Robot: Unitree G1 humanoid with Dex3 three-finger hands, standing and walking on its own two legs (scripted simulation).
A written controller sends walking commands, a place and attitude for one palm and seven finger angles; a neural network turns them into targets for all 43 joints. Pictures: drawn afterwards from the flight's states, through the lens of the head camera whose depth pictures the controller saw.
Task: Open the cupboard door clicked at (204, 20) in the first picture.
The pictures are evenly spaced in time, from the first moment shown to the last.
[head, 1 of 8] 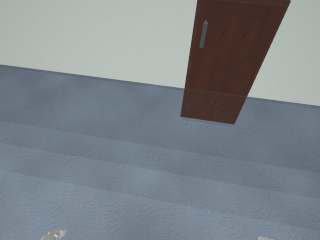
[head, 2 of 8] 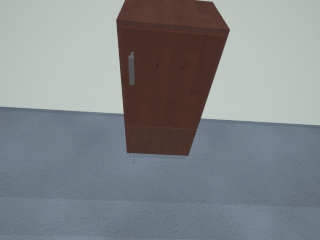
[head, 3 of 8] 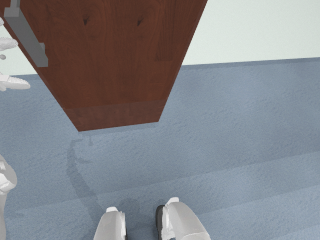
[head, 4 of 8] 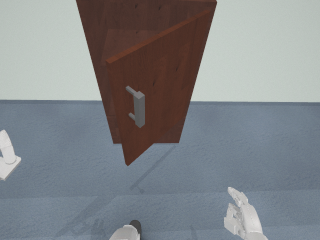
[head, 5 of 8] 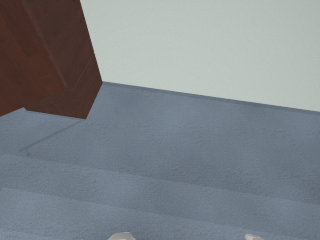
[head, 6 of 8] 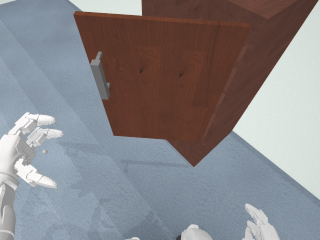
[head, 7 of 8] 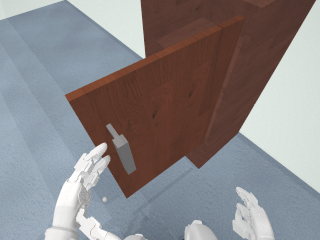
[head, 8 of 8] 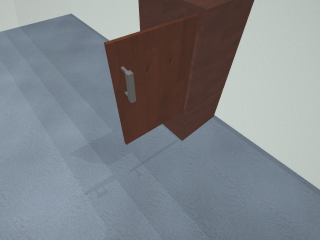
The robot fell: no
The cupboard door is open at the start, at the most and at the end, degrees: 0 87 86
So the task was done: yes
